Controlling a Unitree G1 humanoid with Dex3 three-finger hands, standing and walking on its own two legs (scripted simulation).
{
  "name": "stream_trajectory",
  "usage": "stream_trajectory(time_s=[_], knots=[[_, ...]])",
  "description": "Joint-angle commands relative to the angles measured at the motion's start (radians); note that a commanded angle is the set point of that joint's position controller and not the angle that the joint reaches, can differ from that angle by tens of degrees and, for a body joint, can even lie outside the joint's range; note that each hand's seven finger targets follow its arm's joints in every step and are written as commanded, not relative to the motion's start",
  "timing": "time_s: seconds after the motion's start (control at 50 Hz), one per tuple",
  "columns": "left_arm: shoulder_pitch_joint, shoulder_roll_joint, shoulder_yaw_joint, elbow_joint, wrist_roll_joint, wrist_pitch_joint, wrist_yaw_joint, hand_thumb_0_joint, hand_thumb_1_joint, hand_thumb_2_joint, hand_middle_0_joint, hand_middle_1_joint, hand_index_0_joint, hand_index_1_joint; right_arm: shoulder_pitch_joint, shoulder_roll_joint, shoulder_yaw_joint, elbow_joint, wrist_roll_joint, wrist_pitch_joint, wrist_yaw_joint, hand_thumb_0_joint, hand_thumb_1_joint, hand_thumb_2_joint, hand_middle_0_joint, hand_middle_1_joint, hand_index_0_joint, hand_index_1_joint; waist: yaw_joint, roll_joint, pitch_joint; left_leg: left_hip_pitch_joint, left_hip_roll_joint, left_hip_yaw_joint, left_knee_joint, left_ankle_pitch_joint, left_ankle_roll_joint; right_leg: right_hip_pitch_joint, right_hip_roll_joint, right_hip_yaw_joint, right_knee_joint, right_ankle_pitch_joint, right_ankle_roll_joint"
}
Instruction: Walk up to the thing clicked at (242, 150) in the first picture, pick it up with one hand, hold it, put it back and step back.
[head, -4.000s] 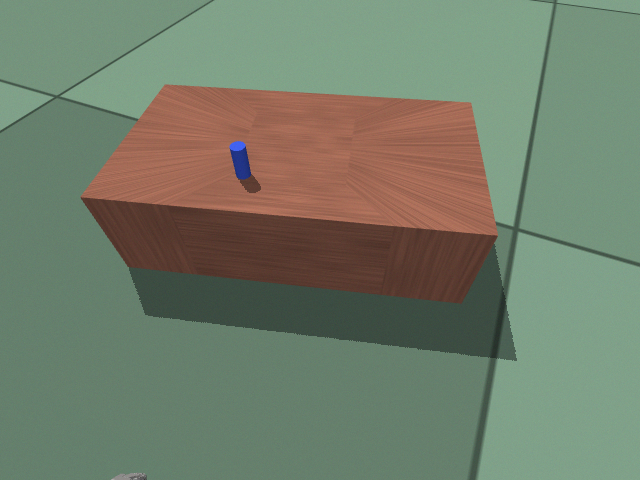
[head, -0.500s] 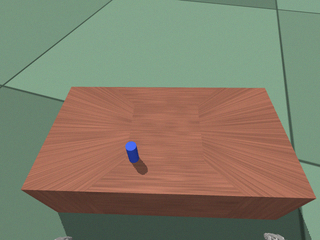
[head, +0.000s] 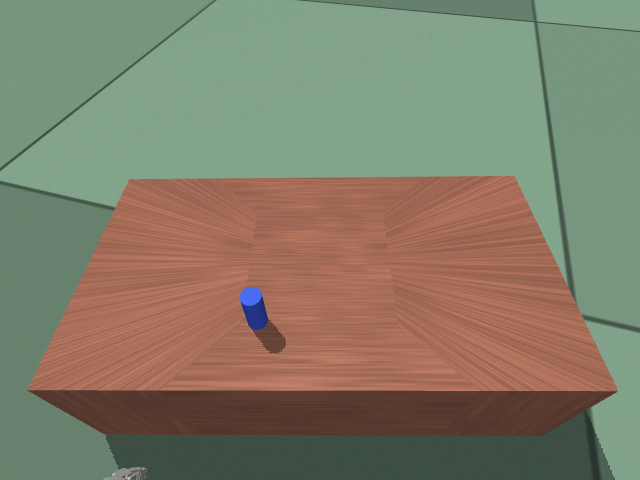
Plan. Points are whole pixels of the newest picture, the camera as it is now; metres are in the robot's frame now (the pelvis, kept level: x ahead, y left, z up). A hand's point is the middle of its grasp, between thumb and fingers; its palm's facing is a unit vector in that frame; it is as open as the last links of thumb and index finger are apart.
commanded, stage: walk up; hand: left
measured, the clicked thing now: (254, 309) +0.51 +0.19 -0.33
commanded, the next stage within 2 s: stand in 0.08 s
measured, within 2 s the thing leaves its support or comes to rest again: neither
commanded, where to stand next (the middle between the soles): +0.05 +0.00 m, yaw +0 degrees
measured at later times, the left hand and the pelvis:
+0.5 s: hand out of the picture +0.08 +0.25 -0.15, palm faces -0.02 -0.94 -0.35, open 7.4 cm; pelvis +0.01 +0.00 +0.00, yaw +0 degrees
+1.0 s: hand out of the picture +0.09 +0.25 -0.15, palm faces -0.03 -0.93 -0.35, open 7.4 cm; pelvis +0.01 -0.01 +0.00, yaw +0 degrees
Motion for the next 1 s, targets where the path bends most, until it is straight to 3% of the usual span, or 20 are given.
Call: stream_trajectory(time_s=[0.0,0.16,0.28,0.32,0.52,0.64,0.98], knots=[[-0.042,0.218,0.042,-0.066,-0.005,-0.016,0.01,0.0,0.9,0.9,-0.2,-0.3,-0.2,-0.3,-0.045,-0.21,-0.038,-0.066,-0.002,-0.027,-0.017,0.0,-0.9,-0.9,0.2,0.3,0.2,0.3,0.008,-0.01,-0.086,-0.041,0.092,-0.079,-0.072,0.051,0.04,0.047,-0.104,0.099,-0.056,0.048,-0.028],[-0.031,0.227,0.024,-0.072,-0.004,-0.027,0.016,0.0,0.9,0.9,-0.2,-0.3,-0.2,-0.3,-0.043,-0.213,-0.041,-0.069,-0.008,-0.024,-0.014,0.0,-0.9,-0.9,0.2,0.3,0.2,0.3,0.0,-0.007,-0.078,-0.02,0.099,-0.085,-0.082,0.087,0.034,0.032,-0.105,0.09,-0.052,0.041,-0.028],[-0.021,0.239,0.019,-0.078,-0.004,-0.03,0.017,0.0,0.9,0.9,-0.2,-0.3,-0.2,-0.3,-0.025,-0.208,-0.042,-0.067,-0.008,-0.021,-0.01,0.0,-0.9,-0.9,0.2,0.3,0.2,0.3,-0.005,-0.031,-0.077,-0.015,0.095,-0.079,-0.076,0.052,0.035,0.024,-0.113,0.105,-0.069,0.003,-0.031],[-0.018,0.235,0.017,-0.081,-0.005,-0.03,0.017,0.0,0.9,0.9,-0.2,-0.3,-0.2,-0.3,-0.033,-0.216,-0.043,-0.07,-0.007,-0.023,-0.011,0.0,-0.9,-0.9,0.2,0.3,0.2,0.3,-0.004,-0.003,-0.089,-0.003,0.098,-0.081,-0.074,0.077,0.035,0.028,-0.112,0.101,-0.056,0.056,-0.033],[-0.003,0.242,0.011,-0.082,-0.005,-0.033,0.022,0.0,0.9,0.9,-0.2,-0.3,-0.2,-0.3,-0.036,-0.213,-0.04,-0.073,-0.007,-0.019,-0.011,0.0,-0.9,-0.9,0.2,0.3,0.2,0.3,-0.002,-0.009,-0.101,0.009,0.103,-0.076,-0.069,0.131,0.032,0.048,-0.112,0.09,-0.046,0.124,-0.032],[-0.002,0.249,0.012,-0.079,-0.007,-0.032,0.021,0.0,0.9,0.9,-0.2,-0.3,-0.2,-0.3,-0.026,-0.208,-0.036,-0.069,-0.006,-0.017,-0.011,0.0,-0.9,-0.9,0.2,0.3,0.2,0.3,0.0,-0.027,-0.068,-0.01,0.097,-0.076,-0.075,0.091,0.032,0.03,-0.109,0.096,-0.061,0.064,-0.031],[-0.001,0.245,0.011,-0.086,-0.006,-0.033,0.023,0.0,0.9,0.9,-0.2,-0.3,-0.2,-0.3,-0.023,-0.212,-0.038,-0.076,-0.006,-0.016,-0.013,0.0,-0.9,-0.9,0.2,0.3,0.2,0.3,-0.002,-0.018,-0.098,0.013,0.104,-0.072,-0.068,0.124,0.034,0.059,-0.114,0.094,-0.048,0.132,-0.036]])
